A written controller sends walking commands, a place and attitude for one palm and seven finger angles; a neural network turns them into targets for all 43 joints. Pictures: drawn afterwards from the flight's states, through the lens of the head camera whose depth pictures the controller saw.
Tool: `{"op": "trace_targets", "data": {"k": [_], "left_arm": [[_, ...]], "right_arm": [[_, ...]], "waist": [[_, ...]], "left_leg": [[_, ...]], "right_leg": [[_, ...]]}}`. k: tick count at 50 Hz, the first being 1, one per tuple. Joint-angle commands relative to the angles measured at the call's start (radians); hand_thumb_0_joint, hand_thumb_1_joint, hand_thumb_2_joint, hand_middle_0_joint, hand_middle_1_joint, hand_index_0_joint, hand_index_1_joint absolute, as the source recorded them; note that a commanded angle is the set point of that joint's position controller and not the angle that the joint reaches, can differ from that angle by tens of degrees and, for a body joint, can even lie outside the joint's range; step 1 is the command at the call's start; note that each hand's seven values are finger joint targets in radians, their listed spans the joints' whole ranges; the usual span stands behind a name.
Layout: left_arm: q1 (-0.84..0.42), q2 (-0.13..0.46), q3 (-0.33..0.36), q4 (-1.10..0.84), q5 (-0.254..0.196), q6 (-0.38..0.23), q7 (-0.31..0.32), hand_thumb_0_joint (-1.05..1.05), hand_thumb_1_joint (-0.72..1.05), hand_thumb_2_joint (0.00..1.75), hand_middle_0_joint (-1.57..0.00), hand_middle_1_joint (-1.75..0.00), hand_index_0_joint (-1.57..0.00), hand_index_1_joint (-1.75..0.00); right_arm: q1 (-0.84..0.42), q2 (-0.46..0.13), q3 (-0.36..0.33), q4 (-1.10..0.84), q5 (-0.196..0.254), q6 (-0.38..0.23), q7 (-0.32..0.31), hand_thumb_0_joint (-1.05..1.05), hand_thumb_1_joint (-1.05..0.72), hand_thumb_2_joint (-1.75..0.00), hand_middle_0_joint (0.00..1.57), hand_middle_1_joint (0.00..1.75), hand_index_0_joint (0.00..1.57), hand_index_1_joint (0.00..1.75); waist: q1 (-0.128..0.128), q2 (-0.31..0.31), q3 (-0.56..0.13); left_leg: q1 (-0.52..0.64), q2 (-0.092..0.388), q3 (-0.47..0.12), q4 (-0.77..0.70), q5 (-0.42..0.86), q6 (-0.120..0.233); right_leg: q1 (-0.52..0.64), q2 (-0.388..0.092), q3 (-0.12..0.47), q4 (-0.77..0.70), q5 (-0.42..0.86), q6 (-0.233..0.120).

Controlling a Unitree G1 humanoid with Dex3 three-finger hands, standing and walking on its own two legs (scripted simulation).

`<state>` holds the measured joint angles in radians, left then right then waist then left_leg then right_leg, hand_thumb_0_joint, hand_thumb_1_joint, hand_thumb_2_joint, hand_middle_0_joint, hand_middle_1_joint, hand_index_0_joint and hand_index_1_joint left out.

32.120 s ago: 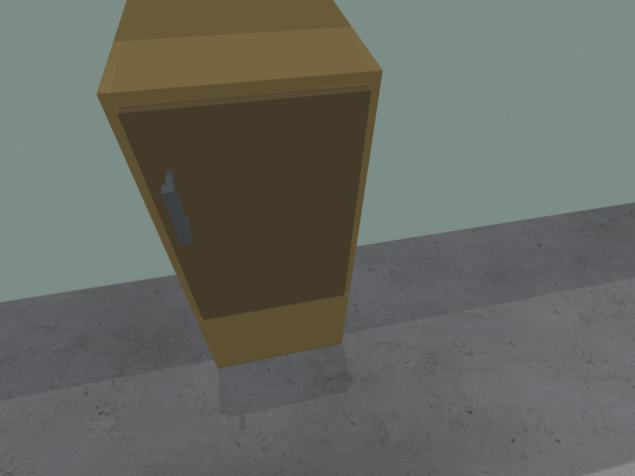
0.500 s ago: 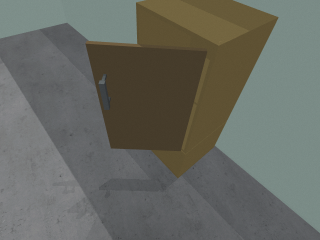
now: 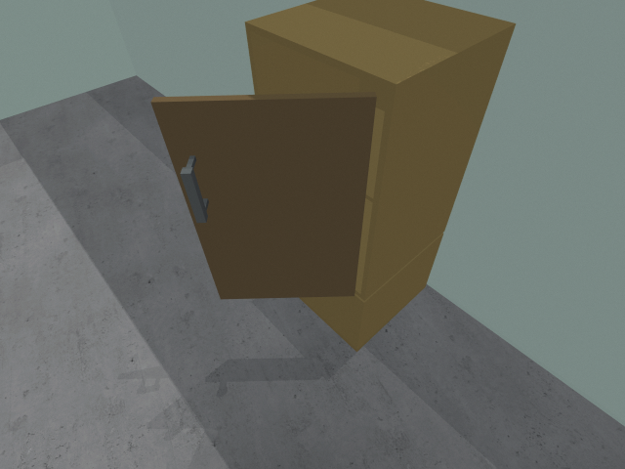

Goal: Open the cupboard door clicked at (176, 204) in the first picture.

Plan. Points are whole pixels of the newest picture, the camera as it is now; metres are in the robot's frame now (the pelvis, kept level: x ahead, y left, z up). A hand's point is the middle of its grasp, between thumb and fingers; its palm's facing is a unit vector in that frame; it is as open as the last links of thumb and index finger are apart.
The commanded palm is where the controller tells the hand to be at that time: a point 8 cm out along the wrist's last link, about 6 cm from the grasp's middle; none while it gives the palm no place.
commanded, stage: look again from close up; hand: left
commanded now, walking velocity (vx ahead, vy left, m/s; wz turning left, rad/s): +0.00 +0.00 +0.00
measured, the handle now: (197, 189) +0.60 +0.26 +0.00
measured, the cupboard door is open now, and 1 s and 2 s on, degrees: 48 48 48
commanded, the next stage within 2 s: shuffle to correct the standing spot in 0.02 s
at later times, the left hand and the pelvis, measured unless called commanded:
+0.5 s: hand out of the picture +0.00 +0.19 -0.19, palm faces +0.07 -0.98 -0.18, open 7.4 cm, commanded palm none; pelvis +0.04 +0.01 -0.01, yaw +2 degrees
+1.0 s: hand out of the picture +0.14 +0.18 -0.17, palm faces +0.08 -0.98 -0.21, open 7.3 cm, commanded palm none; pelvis +0.07 +0.00 +0.00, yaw +3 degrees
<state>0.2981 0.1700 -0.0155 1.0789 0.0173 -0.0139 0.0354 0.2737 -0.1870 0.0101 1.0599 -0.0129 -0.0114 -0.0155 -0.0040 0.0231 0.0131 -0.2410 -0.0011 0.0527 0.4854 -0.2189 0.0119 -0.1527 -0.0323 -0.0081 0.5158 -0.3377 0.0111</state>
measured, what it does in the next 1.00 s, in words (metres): steps on the spot: right foot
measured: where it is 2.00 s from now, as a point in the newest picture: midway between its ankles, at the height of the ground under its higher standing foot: outside the picture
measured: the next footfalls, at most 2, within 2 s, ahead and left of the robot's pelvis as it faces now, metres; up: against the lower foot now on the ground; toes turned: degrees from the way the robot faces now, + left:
right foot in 0.72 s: +0.16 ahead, -0.10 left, +0.00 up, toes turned +0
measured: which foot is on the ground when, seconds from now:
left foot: down 0.00-1.00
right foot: down 0.00-0.42, up 0.44-0.70, down 0.72-1.00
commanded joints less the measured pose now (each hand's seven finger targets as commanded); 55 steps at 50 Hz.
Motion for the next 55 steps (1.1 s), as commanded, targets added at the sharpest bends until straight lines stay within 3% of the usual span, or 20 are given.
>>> {"op": "trace_targets", "data": {"k": [1,6,9,14,18,19,21,24,28,31,35,37,38,40,42,49,51,52,53,55], "left_arm": [[0.056,0.123,0.021,-0.036,-0.003,-0.012,0.003,0.00,0.90,0.90,-0.20,-0.30,-0.20,-0.30],[0.058,0.119,0.022,-0.028,-0.004,-0.012,0.002,0.00,0.90,0.90,-0.20,-0.30,-0.20,-0.30],[0.080,0.140,0.036,-0.029,0.003,-0.006,-0.004,0.00,0.90,0.90,-0.20,-0.30,-0.20,-0.30],[0.131,0.184,0.071,-0.041,0.011,-0.008,-0.005,0.00,0.90,0.90,-0.20,-0.30,-0.20,-0.30],[0.098,0.159,0.073,-0.043,0.013,-0.016,-0.007,0.00,0.90,0.90,-0.20,-0.30,-0.20,-0.30],[0.080,0.132,0.068,-0.052,0.013,-0.012,-0.008,0.00,0.90,0.90,-0.20,-0.30,-0.20,-0.30],[0.026,0.058,0.053,-0.091,0.008,-0.011,-0.011,0.00,0.90,0.90,-0.20,-0.30,-0.20,-0.30],[-0.044,0.066,0.056,-0.103,0.013,-0.014,-0.019,0.00,0.90,0.90,-0.20,-0.30,-0.20,-0.30],[0.013,0.003,0.039,-0.068,0.008,0.005,-0.023,0.00,0.90,0.90,-0.20,-0.30,-0.20,-0.30],[0.016,0.000,0.033,-0.064,0.000,0.009,-0.011,0.00,0.90,0.90,-0.20,-0.30,-0.20,-0.30],[0.056,0.059,0.046,-0.050,0.003,-0.006,-0.001,0.00,0.90,0.90,-0.20,-0.30,-0.20,-0.30],[0.051,0.139,0.052,-0.054,0.004,-0.017,0.005,0.00,0.90,0.90,-0.20,-0.30,-0.20,-0.30],[0.035,0.159,0.052,-0.060,0.001,-0.011,0.004,0.00,0.90,0.90,-0.20,-0.30,-0.20,-0.30],[0.003,0.144,0.056,-0.072,0.000,-0.008,0.010,0.00,0.90,0.90,-0.20,-0.30,-0.20,-0.30],[-0.028,0.136,0.057,-0.086,0.003,-0.001,0.014,0.00,0.90,0.90,-0.20,-0.30,-0.20,-0.30],[-0.084,0.090,0.061,-0.125,0.001,0.025,0.008,0.00,0.90,0.90,-0.20,-0.30,-0.20,-0.30],[-0.068,0.083,0.058,-0.114,0.003,0.027,0.005,0.00,0.90,0.90,-0.20,-0.30,-0.20,-0.30],[0.072,0.112,0.047,-0.054,-0.013,0.018,0.040,0.00,0.90,0.90,-0.20,-0.30,-0.20,-0.30],[0.003,0.167,0.053,-0.107,-0.004,0.005,0.030,0.00,0.90,0.90,-0.20,-0.30,-0.20,-0.30],[-0.055,0.172,0.051,-0.119,0.000,-0.009,0.013,0.00,0.90,0.90,-0.20,-0.30,-0.20,-0.30]], "right_arm": [[0.022,-0.090,-0.019,-0.026,0.001,-0.019,-0.005,0.00,-0.90,-0.90,0.20,0.30,0.20,0.30],[0.021,-0.079,-0.017,-0.006,0.002,-0.017,-0.007,0.00,-0.90,-0.90,0.20,0.30,0.20,0.30],[0.022,-0.080,-0.021,-0.010,-0.002,-0.008,0.001,0.00,-0.90,-0.90,0.20,0.30,0.20,0.30],[-0.026,-0.064,-0.032,-0.062,-0.009,-0.001,0.011,0.00,-0.90,-0.90,0.20,0.30,0.20,0.30],[0.055,-0.039,-0.026,-0.046,-0.003,-0.024,0.012,0.00,-0.90,-0.90,0.20,0.30,0.20,0.30],[0.134,-0.059,-0.029,-0.015,-0.004,-0.032,0.009,0.00,-0.90,-0.90,0.20,0.30,0.20,0.30],[0.287,-0.166,-0.053,0.018,-0.017,-0.031,-0.005,0.00,-0.90,-0.90,0.20,0.30,0.20,0.30],[0.206,-0.098,-0.037,-0.008,-0.008,-0.037,-0.014,0.00,-0.90,-0.90,0.20,0.30,0.20,0.30],[0.121,-0.082,-0.026,-0.035,-0.010,-0.049,-0.021,0.00,-0.90,-0.90,0.20,0.30,0.20,0.30],[0.091,-0.085,-0.025,-0.030,-0.008,-0.048,-0.028,0.00,-0.90,-0.90,0.20,0.30,0.20,0.30],[0.072,-0.068,-0.036,-0.020,0.001,-0.033,-0.025,0.00,-0.90,-0.90,0.20,0.30,0.20,0.30],[0.116,-0.023,-0.035,-0.023,0.010,-0.020,-0.018,0.00,-0.90,-0.90,0.20,0.30,0.20,0.30],[0.136,-0.007,-0.038,-0.016,0.010,-0.011,-0.015,0.00,-0.90,-0.90,0.20,0.30,0.20,0.30],[0.136,0.006,-0.037,0.004,0.007,0.011,-0.020,0.00,-0.90,-0.90,0.20,0.30,0.20,0.30],[0.121,0.006,-0.041,0.000,0.005,0.018,-0.019,0.00,-0.90,-0.90,0.20,0.30,0.20,0.30],[0.045,-0.044,-0.049,-0.029,-0.008,0.006,-0.022,0.00,-0.90,-0.90,0.20,0.30,0.20,0.30],[0.024,-0.049,-0.048,-0.045,-0.007,0.004,-0.023,0.00,-0.90,-0.90,0.20,0.30,0.20,0.30],[-0.088,-0.120,-0.061,-0.124,0.018,-0.005,-0.010,0.00,-0.90,-0.90,0.20,0.30,0.20,0.30],[-0.017,-0.046,-0.052,-0.150,0.003,0.004,-0.005,0.00,-0.90,-0.90,0.20,0.30,0.20,0.30],[0.044,-0.032,-0.043,-0.136,-0.005,0.010,-0.001,0.00,-0.90,-0.90,0.20,0.30,0.20,0.30]], "waist": [[0.009,-0.044,0.052],[0.009,-0.036,0.053],[0.021,-0.052,0.078],[0.049,-0.168,0.145],[0.003,-0.125,0.095],[-0.025,-0.058,0.066],[-0.067,0.291,0.024],[-0.039,0.101,0.088],[0.017,0.038,0.036],[0.027,0.056,-0.001],[0.049,-0.020,-0.022],[0.013,-0.153,-0.042],[0.002,-0.129,-0.037],[-0.005,-0.244,-0.049],[0.000,-0.249,-0.030],[0.026,0.113,0.005],[0.032,0.085,0.008],[0.062,0.167,-0.010],[0.014,0.117,-0.069],[-0.021,-0.020,-0.073]], "left_leg": [[0.025,0.086,-0.080,-0.087,0.083,0.024],[0.030,0.088,-0.069,-0.076,0.095,0.016],[-0.043,0.054,-0.041,-0.019,-0.075,0.016],[-0.237,0.028,0.018,0.226,-0.193,0.004],[-0.039,0.022,0.041,0.024,-0.080,0.015],[0.091,0.043,0.000,-0.022,0.041,0.036],[0.247,0.315,-0.367,-0.180,0.200,0.203],[0.141,0.328,-0.367,-0.204,0.183,0.267],[0.049,0.247,-0.163,-0.211,0.438,0.207],[0.058,0.234,-0.107,-0.155,0.608,0.181],[0.023,0.175,-0.070,-0.040,0.361,0.080],[-0.083,0.057,-0.021,0.007,-0.056,0.008],[-0.055,0.027,-0.014,0.009,-0.112,-0.001],[-0.014,0.038,0.005,0.080,-0.118,-0.013],[-0.022,0.036,-0.004,0.097,-0.177,-0.017],[0.010,0.183,-0.098,-0.117,0.321,0.053],[-0.022,0.177,-0.094,-0.123,0.240,0.057],[-0.010,0.194,-0.026,0.049,0.247,0.019],[-0.044,0.085,-0.025,0.041,-0.023,-0.004],[0.003,0.053,-0.018,0.031,-0.140,-0.001]], "right_leg": [[-0.098,-0.066,0.070,-0.132,0.102,-0.042],[-0.095,-0.067,0.073,-0.142,0.132,-0.044],[-0.084,-0.087,0.102,-0.168,-0.099,-0.067],[-0.042,-0.263,0.273,-0.270,-0.114,-0.170],[-0.068,-0.204,0.108,-0.094,0.206,-0.143],[-0.137,-0.124,0.021,0.025,0.182,-0.105],[-0.399,0.047,-0.123,0.442,-0.298,-0.047],[-0.488,-0.044,-0.020,0.630,-0.229,-0.068],[-0.314,-0.045,-0.045,0.467,-0.069,-0.024],[-0.202,-0.031,-0.044,0.254,0.011,-0.010],[-0.016,-0.053,-0.011,-0.077,0.293,-0.005],[0.044,-0.242,0.190,-0.036,0.683,-0.104],[0.002,-0.277,0.173,-0.035,0.720,-0.140],[-0.032,-0.258,0.178,-0.066,0.701,-0.156],[-0.051,-0.252,0.168,-0.083,0.660,-0.170],[-0.096,-0.056,0.002,0.051,0.246,-0.045],[-0.077,-0.051,0.009,0.029,0.195,-0.042],[-0.078,-0.125,0.041,0.002,0.330,-0.061],[-0.074,-0.160,0.142,-0.023,0.253,-0.101],[-0.122,-0.189,0.180,-0.100,0.081,-0.127]]}}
